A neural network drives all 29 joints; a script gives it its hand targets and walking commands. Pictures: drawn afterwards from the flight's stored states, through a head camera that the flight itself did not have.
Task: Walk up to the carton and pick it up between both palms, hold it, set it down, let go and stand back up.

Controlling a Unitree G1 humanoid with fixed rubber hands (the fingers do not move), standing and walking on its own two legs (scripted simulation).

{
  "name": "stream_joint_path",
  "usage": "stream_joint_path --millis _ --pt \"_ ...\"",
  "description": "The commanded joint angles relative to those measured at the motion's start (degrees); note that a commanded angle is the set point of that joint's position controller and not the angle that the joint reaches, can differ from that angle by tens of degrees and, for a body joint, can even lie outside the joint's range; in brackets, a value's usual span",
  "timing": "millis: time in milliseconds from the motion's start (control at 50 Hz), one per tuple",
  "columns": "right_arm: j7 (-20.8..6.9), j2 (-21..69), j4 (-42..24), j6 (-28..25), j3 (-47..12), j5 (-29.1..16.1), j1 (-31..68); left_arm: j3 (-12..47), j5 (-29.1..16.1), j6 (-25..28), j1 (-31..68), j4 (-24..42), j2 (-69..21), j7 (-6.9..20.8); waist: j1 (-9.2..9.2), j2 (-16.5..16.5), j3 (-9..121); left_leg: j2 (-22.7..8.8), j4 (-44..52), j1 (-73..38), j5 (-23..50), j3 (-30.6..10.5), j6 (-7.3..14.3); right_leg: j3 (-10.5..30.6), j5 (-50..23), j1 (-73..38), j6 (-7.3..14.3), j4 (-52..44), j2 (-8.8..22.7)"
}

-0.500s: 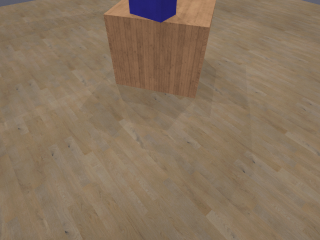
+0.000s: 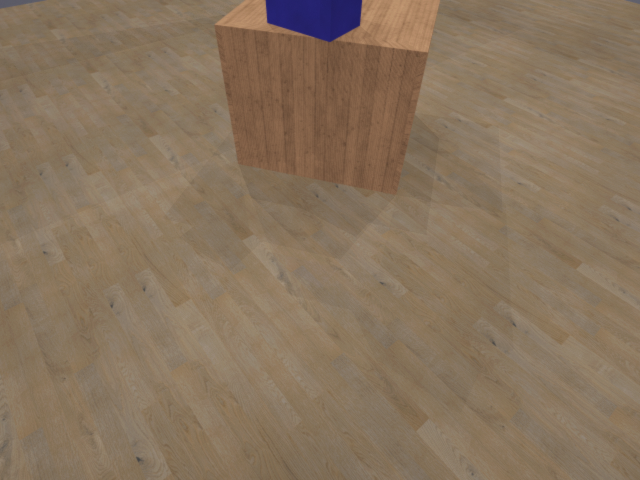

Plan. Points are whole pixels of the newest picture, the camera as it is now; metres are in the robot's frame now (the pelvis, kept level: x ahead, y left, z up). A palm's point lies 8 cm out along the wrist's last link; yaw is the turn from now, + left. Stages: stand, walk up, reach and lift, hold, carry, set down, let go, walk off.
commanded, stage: stand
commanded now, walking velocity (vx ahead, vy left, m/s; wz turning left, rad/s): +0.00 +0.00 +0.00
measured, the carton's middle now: out of the picture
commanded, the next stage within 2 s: walk up in 0.36 s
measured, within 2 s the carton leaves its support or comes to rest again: neither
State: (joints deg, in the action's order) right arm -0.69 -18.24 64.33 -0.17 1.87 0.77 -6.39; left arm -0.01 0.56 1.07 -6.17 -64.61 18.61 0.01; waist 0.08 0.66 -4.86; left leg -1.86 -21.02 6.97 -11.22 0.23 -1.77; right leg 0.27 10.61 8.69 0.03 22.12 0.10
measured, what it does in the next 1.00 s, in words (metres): walks ahead: right foot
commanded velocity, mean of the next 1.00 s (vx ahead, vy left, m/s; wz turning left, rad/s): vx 0.00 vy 0.00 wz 0.00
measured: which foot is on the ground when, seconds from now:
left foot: down 0.00-0.86, up 0.88-1.00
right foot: down 0.00-0.70, up 0.72-0.80, down 0.82-1.00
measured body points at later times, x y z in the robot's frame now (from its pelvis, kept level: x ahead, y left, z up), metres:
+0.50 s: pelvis +0.02 +0.01 +0.00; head +0.03 +0.00 +0.45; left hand +0.10 +0.30 -0.13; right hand +0.10 -0.28 -0.14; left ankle +0.00 +0.14 -0.75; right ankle +0.02 -0.12 -0.75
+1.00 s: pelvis +0.13 -0.03 -0.02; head +0.15 -0.06 +0.43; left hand +0.22 +0.29 -0.11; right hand +0.14 -0.35 -0.16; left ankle +0.09 +0.10 -0.68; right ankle +0.09 -0.12 -0.75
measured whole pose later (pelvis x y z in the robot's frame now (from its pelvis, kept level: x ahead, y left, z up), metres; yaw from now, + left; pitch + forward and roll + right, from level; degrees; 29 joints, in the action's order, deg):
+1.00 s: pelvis +0.13 -0.03 -0.02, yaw -7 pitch -3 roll -1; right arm -3.4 -24.0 56.0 -0.2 4.4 1.4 -14.3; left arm -3.8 0.3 5.5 -17.8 -52.6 21.6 1.4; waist 0.3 5.2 -5.3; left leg -1.3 -64.0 20.7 -27.2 -0.4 1.0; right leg -2.0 20.7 9.5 2.3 33.2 -2.0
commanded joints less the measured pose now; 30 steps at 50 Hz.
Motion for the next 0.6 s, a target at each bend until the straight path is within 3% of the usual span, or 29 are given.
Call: stream_joint_path --millis 0,20,40,60,80,100,120,140,160,180,200,220,240,260,280,300,320,340,380,400,420,440,460,480,500,520,540,560,580 --pt "0.71 -13.43 -2.67 -1.12 1.98 0.06 3.31 -2.81 0.57 0.98 3.04 3.68 13.96 -1.17 0.05 -2.96 2.70 -5.53 4.73 -0.59 3.54 -4.20 3.73 6.60 -6.00 1.24 1.67 -4.93 6.15" --pt "1.09 -14.06 -3.76 -1.58 2.67 0.05 1.90 -3.03 0.45 1.05 3.23 5.12 12.80 -0.98 -0.66 0.07 4.72 -5.83 3.60 0.20 3.82 -4.61 3.53 6.04 -7.26 0.04 1.63 -4.22 6.89" --pt "1.02 -12.64 -3.42 -1.49 1.90 0.14 2.24 -2.62 0.08 1.15 2.17 3.94 13.17 -1.13 -0.22 4.64 7.29 -5.88 4.06 -0.96 5.90 -5.11 4.06 6.45 -7.25 -2.08 2.09 -3.23 7.21" --pt "0.71 -13.64 -5.03 -1.62 2.06 0.37 3.40 -2.17 -0.29 1.29 1.29 3.24 12.88 -0.96 -0.24 2.43 5.48 -5.73 4.08 -1.35 5.10 -4.27 3.72 7.30 -8.40 -0.45 2.00 -3.85 6.82" --pt "0.65 -13.36 -3.75 -1.61 2.55 0.03 3.07 -2.67 0.16 1.33 2.87 2.80 12.98 -1.02 -0.81 1.14 6.86 -6.28 3.86 -2.01 6.16 -4.09 3.71 5.43 -7.94 -0.25 2.34 -3.32 7.02" --pt "0.29 -12.16 -3.80 -1.52 1.77 0.02 3.42 -2.92 0.39 1.14 4.26 3.77 13.74 -1.08 -0.27 0.86 6.04 -5.32 4.03 -1.03 7.81 -4.14 3.42 5.98 -7.89 -1.44 1.46 -3.65 6.06" --pt "0.61 -12.36 -4.43 -1.58 2.48 0.22 3.85 -2.26 0.58 0.85 4.68 4.19 12.32 -0.98 -1.09 -3.23 5.70 -5.83 3.03 -0.75 8.18 -4.06 3.06 4.01 -10.00 -1.07 1.12 -4.04 6.14" --pt "0.83 -12.97 -3.54 -1.18 2.15 0.24 3.39 -2.68 0.05 1.21 3.21 3.60 14.55 -0.93 0.35 -3.79 4.70 -5.77 3.72 -1.61 6.36 -5.03 3.72 5.60 -7.59 -0.18 1.13 -4.36 6.27" --pt "0.92 -12.49 -3.34 -1.22 1.67 -0.08 1.27 -2.61 -0.12 1.53 2.05 3.44 12.93 -0.93 0.66 -0.89 5.81 -6.32 3.35 -1.79 7.21 -4.37 4.27 6.24 -7.10 -0.84 1.76 -4.40 6.45" --pt "0.81 -13.17 -3.52 -1.33 2.15 -0.39 1.02 -2.14 -0.39 1.10 2.24 3.24 11.53 -0.82 -0.99 0.17 6.03 -5.17 3.00 -1.92 6.63 -3.32 3.88 6.14 -8.75 -0.59 1.63 -4.43 6.65" --pt "0.82 -10.04 -3.96 -1.20 1.50 -0.33 1.59 -2.59 -0.34 1.27 2.24 3.73 13.07 -0.88 -0.09 -1.16 7.84 -5.64 3.66 -1.09 6.08 -4.72 3.92 6.00 -7.38 -2.03 2.23 -4.07 6.41" --pt "0.84 -12.66 -4.35 -1.06 1.91 0.50 3.99 -2.65 0.02 1.32 1.45 3.70 12.23 -0.87 0.92 1.22 7.40 -5.64 3.66 -0.08 6.66 -4.65 3.82 6.29 -8.43 -3.40 1.31 -5.22 6.53" --pt "1.07 -13.28 -3.49 -0.97 1.78 0.23 1.62 -2.67 -0.12 1.52 0.97 3.24 13.24 -0.92 0.35 1.79 5.76 -5.45 4.01 -0.44 4.75 -4.18 3.64 6.41 -6.63 -2.22 1.63 -4.23 7.26" --pt "1.15 -13.15 -2.73 -1.28 2.24 0.00 1.83 -2.82 0.06 1.31 1.28 3.36 13.95 -0.74 0.63 0.67 5.75 -5.99 4.55 0.16 5.63 -5.40 3.91 7.39 -9.24 -2.49 2.31 -4.12 7.64" --pt "0.89 -13.97 -3.58 -1.35 2.11 0.24 4.13 -2.65 0.68 1.17 2.25 4.18 13.37 -0.79 0.64 -0.53 7.09 -5.30 3.31 -1.77 4.44 -3.32 3.68 6.53 -10.88 -2.17 1.53 -5.11 7.37" --pt "1.07 -12.02 -3.58 -1.25 2.02 -0.39 3.56 -3.20 0.53 1.15 4.00 3.96 14.46 -1.28 -0.36 -1.37 6.32 -5.48 4.84 -1.50 7.12 -4.91 3.51 6.38 -12.42 -2.03 1.67 -4.00 7.04" --pt "1.23 -11.83 -4.68 -1.48 1.65 -0.38 3.15 -3.20 0.35 1.19 3.64 3.73 13.27 -1.13 -0.97 -1.48 8.60 -6.48 4.41 -3.19 7.73 -3.98 3.86 6.18 -11.82 -3.36 1.33 -4.04 7.53" --pt "0.84 -13.06 -5.00 -1.62 2.22 0.71 5.25 -3.08 0.08 1.24 4.38 4.25 13.54 -1.20 0.26 0.08 6.04 -5.72 4.44 -1.74 7.24 -3.91 3.57 5.97 -11.72 -2.30 1.22 -3.82 7.20" --pt "1.06 -12.41 -4.23 -1.33 2.28 -0.09 5.20 -2.42 -0.14 0.80 5.36 5.06 11.30 -1.37 0.25 -2.77 8.38 -5.99 4.28 -4.02 11.23 -4.74 3.13 5.52 -11.71 -2.36 1.42 -4.52 6.31" --pt "0.88 -12.25 -3.75 -1.42 1.79 0.10 5.53 -2.12 -0.80 1.04 2.80 3.77 11.22 -1.12 1.19 -1.03 7.96 -6.60 2.89 -2.15 12.28 -4.56 3.77 5.55 -13.82 -3.53 1.50 -4.32 7.05" --pt "1.18 -12.59 -3.73 -1.61 1.96 -0.36 3.34 -2.68 -0.49 1.47 1.93 3.36 12.68 -0.93 -0.49 -2.24 8.74 -5.98 4.61 -3.76 9.30 -4.21 3.36 5.58 -12.41 -2.77 1.41 -3.92 6.87" --pt "1.08 -13.77 -3.18 -1.56 2.14 0.50 3.31 -2.76 -0.27 0.82 2.17 2.60 12.09 -0.72 1.02 3.00 4.15 -5.48 4.12 -0.20 8.68 -4.22 3.58 5.99 -9.94 -2.55 1.26 -5.09 7.02" --pt "1.15 -11.31 -3.75 -1.56 2.18 0.24 4.85 -2.47 0.13 0.98 4.15 4.01 12.80 -0.97 0.46 -2.07 5.37 -6.08 6.04 -0.64 7.74 -5.59 3.43 5.10 -8.39 -3.07 0.90 -3.70 6.68" --pt "1.42 -12.83 -4.39 -1.62 1.57 0.21 5.58 -2.44 0.54 0.54 3.52 3.68 11.37 -0.92 0.40 1.61 3.06 -6.32 4.73 -0.01 7.14 -3.98 3.93 6.42 -7.95 -0.48 1.24 -5.78 7.11" --pt "1.08 -11.70 -3.98 -1.60 1.96 -0.13 5.02 -2.71 -0.14 1.03 3.69 3.52 12.65 -0.84 -0.42 -1.12 4.67 -5.90 5.36 -1.07 4.28 -4.02 3.44 5.85 -6.35 0.07 1.47 -5.46 6.43" --pt "1.06 -12.92 -3.82 -1.71 1.89 -0.31 5.45 -2.65 0.59 0.63 4.35 3.54 12.79 -0.54 0.01 0.94 5.49 -5.64 4.68 -1.59 4.93 -4.39 3.10 5.01 -5.29 -1.73 1.02 -5.27 6.53" --pt "-0.63 -18.14 -9.16 -2.83 5.07 1.41 2.88 -6.13 1.24 1.72 -3.15 7.79 19.11 1.04 0.11 -1.07 12.22 -3.91 -2.21 -4.03 -21.71 -1.68 5.50 9.42 19.92 -1.53 4.34 -1.62 4.29" --pt "-1.03 -18.57 -7.99 -3.27 5.65 2.17 1.62 -6.27 1.38 1.70 -3.39 8.03 18.21 1.46 -0.61 0.37 6.38 -4.64 -1.56 0.94 -28.18 -4.44 6.44 11.37 26.97 4.94 5.32 -0.50 5.45" --pt "-1.52 -17.93 -7.85 -3.25 5.73 2.02 1.94 -6.07 1.27 1.55 -2.25 8.63 17.96 1.92 -1.00 2.62 3.88 -4.46 0.68 0.96 -31.41 -4.89 7.26 11.33 29.53 9.72 4.34 -1.42 5.27"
